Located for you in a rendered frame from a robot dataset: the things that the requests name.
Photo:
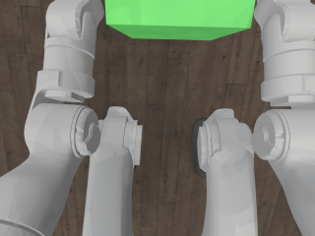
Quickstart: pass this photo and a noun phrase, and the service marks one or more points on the robot right upper arm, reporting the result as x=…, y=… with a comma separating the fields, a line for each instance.
x=286, y=138

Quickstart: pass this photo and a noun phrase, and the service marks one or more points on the right robot forearm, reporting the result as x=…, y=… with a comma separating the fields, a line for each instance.
x=288, y=43

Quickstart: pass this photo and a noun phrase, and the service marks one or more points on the left robot forearm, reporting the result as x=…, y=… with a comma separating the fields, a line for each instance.
x=69, y=53

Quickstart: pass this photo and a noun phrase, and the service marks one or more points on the robot left upper arm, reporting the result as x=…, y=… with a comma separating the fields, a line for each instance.
x=34, y=194

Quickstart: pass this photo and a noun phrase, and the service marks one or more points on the robot left shin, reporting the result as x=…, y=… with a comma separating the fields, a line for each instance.
x=115, y=111

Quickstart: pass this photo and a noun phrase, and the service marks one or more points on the right robot thigh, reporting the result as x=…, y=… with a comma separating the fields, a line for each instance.
x=231, y=205

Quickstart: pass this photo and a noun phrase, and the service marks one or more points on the carton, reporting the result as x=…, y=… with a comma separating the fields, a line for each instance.
x=179, y=19

